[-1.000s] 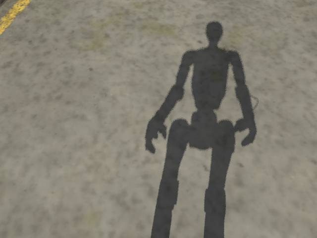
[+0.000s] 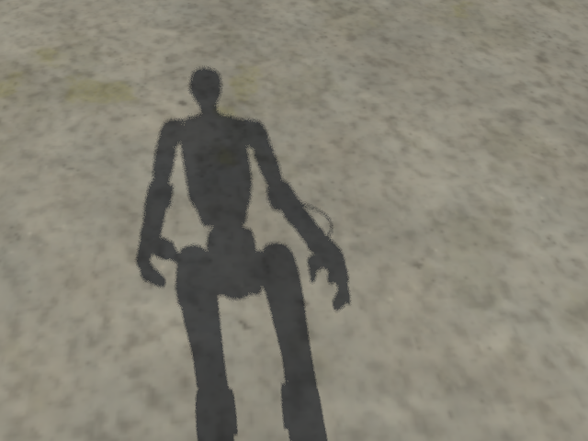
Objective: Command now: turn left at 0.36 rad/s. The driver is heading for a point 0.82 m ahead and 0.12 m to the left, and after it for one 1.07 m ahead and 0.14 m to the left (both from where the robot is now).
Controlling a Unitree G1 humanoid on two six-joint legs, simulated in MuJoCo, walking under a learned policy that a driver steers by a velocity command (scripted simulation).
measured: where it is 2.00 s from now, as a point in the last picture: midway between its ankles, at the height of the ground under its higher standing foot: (220, 319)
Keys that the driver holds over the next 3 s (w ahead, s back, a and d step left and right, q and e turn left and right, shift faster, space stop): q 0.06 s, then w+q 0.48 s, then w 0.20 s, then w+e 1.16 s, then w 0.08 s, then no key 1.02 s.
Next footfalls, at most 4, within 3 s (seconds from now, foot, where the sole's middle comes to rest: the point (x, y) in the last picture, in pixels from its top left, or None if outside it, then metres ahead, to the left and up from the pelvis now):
0.42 right None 0.15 -0.11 -0.77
0.88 left None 0.35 0.20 -0.77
1.42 right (248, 367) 0.67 0.10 -0.77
1.96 left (202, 256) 1.01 0.24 -0.77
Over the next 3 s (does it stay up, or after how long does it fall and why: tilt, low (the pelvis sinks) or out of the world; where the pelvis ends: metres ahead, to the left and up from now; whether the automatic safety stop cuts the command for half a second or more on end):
stays up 0.98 0.13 0.01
